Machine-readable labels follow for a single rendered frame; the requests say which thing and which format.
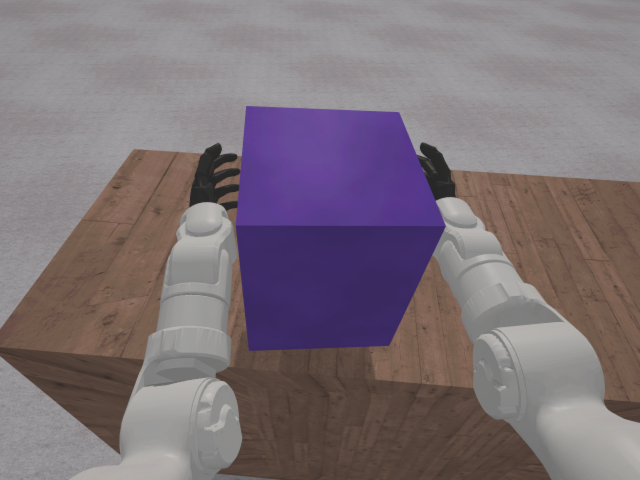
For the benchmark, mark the robot left upper arm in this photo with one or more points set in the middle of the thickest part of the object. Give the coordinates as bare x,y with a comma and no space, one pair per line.
182,430

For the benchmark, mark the pedestal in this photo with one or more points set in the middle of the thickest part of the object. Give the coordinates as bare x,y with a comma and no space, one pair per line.
407,411

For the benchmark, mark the robot right upper arm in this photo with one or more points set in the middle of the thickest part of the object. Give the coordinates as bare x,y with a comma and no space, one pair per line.
544,380

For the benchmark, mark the robot right hand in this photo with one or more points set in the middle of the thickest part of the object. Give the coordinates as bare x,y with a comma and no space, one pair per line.
438,173

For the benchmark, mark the robot left forearm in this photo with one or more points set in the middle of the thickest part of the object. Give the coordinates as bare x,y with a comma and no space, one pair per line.
191,340

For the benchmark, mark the robot right forearm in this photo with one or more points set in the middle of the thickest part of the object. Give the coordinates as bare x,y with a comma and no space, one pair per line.
483,280

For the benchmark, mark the carton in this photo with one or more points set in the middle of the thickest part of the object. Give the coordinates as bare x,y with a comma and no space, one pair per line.
336,224

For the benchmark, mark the robot left hand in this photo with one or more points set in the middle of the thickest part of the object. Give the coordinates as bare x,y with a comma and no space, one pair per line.
203,187

